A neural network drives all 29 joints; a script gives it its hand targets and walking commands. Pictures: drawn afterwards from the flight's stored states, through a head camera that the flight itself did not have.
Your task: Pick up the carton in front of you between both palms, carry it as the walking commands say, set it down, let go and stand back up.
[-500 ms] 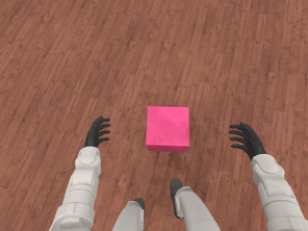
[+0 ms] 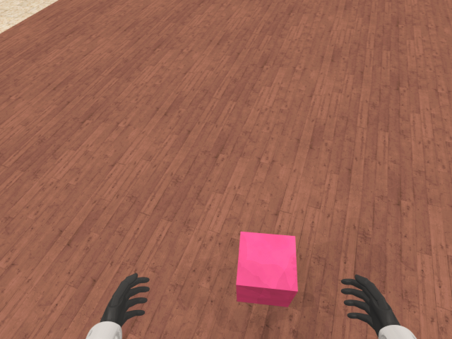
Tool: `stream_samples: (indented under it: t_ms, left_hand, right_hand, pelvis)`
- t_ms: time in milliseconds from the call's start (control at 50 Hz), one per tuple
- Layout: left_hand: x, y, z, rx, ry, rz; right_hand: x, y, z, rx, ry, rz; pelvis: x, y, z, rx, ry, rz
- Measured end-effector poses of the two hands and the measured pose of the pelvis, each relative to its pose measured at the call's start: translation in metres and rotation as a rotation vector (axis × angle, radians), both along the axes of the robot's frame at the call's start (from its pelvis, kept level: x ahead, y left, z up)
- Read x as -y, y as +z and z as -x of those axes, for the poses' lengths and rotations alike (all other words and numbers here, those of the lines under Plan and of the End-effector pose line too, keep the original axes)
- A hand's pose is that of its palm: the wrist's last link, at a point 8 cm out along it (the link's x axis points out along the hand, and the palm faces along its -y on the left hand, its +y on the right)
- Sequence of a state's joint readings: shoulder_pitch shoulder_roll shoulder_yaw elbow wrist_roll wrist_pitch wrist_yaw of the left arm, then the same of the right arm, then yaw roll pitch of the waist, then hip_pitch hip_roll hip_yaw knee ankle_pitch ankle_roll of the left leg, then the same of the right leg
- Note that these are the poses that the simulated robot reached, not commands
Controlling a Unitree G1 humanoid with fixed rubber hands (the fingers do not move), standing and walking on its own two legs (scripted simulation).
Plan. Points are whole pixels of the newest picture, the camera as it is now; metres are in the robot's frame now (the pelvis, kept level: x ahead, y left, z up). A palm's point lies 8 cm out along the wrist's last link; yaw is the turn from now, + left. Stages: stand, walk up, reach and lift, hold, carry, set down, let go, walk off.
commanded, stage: let go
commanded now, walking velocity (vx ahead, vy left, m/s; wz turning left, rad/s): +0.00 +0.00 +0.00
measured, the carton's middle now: (264, 270) +0.43 -0.09 -0.65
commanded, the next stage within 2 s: stand in 0.34 s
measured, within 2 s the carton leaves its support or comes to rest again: neither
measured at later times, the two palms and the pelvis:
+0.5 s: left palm out of the picture +0.14 +0.25 -0.10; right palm out of the picture +0.14 -0.27 -0.09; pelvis +0.02 -0.01 -0.01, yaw -2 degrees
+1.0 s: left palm (127, 335) +0.15 +0.23 -0.14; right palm out of the picture +0.08 -0.27 -0.13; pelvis +0.05 -0.01 -0.02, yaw -6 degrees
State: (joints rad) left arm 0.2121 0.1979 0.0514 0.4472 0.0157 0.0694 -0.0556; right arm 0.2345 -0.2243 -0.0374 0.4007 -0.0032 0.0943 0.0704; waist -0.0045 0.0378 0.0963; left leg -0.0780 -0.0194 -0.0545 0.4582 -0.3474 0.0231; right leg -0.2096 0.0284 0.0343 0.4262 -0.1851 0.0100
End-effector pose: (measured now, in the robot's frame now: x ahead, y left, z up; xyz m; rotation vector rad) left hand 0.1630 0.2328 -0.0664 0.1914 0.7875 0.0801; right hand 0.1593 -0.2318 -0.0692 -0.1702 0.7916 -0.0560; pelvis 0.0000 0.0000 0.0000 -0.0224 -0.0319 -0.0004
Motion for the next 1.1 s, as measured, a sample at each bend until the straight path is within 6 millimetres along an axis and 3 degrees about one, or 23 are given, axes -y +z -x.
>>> stream_samples:
  t_ms: [180, 380, 560, 880, 1100]
  left_hand:
    - [-0.002, 0.002, -0.005, -0.004, -0.001, 0.013]
    - [0.003, -0.01, -0.001, -0.008, 0.007, -0.029]
    - [-0.014, -0.045, 0.03, -0.186, 0.007, -0.085]
    - [0.004, -0.07, 0.011, -0.26, -0.022, -0.07]
    - [0.0, -0.073, 0.024, -0.322, -0.031, -0.099]
  right_hand:
    - [-0.004, 0.0, -0.007, -0.009, -0.001, 0.005]
    - [0.02, 0.0, -0.002, -0.015, -0.054, 0.097]
    - [0.043, -0.027, 0.032, -0.086, -0.115, 0.147]
    - [0.043, -0.053, 0.061, -0.216, -0.216, 0.129]
    - [0.043, -0.064, 0.098, -0.32, -0.253, 0.122]
  pelvis:
    - [-0.004, 0.0, -0.005, 0.033, 0.005, 0.004]
    - [0.002, -0.004, -0.011, -0.015, -0.017, 0.002]
    - [0.007, -0.011, -0.032, -0.097, -0.052, 0.002]
    - [0.011, -0.022, -0.051, -0.106, -0.094, -0.011]
    - [0.011, -0.022, -0.046, -0.088, -0.114, -0.021]
